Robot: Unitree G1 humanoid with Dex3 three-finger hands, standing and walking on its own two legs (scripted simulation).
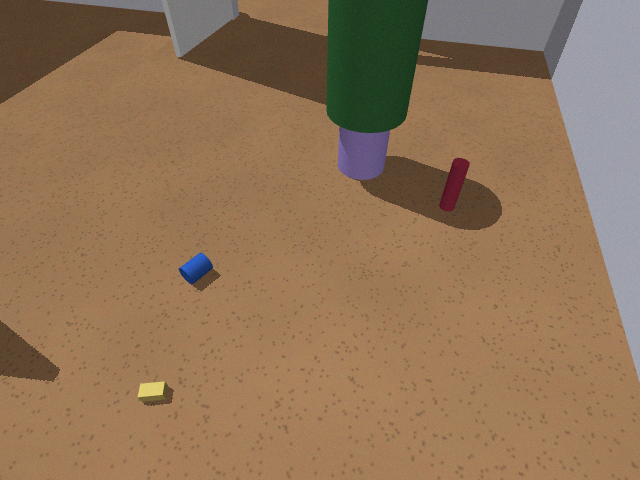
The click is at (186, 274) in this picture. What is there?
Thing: lying can
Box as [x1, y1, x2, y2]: [179, 253, 212, 283]
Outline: 202,253 197,254 179,268 180,273 190,283 193,283 212,268 210,261
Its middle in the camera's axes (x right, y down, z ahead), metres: -0.48 +0.10 +1.53
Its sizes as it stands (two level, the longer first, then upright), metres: 0.101 0.081 0.081
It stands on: the floor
